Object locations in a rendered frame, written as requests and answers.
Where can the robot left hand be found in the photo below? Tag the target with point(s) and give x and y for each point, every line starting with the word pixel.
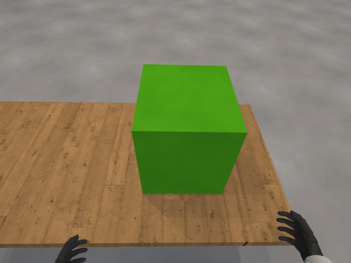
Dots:
pixel 66 253

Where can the robot right hand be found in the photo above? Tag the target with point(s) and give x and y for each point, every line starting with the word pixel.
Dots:
pixel 305 242

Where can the carton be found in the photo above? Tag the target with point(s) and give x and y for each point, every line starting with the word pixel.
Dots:
pixel 187 130

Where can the table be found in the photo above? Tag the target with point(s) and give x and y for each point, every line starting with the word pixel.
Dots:
pixel 69 168

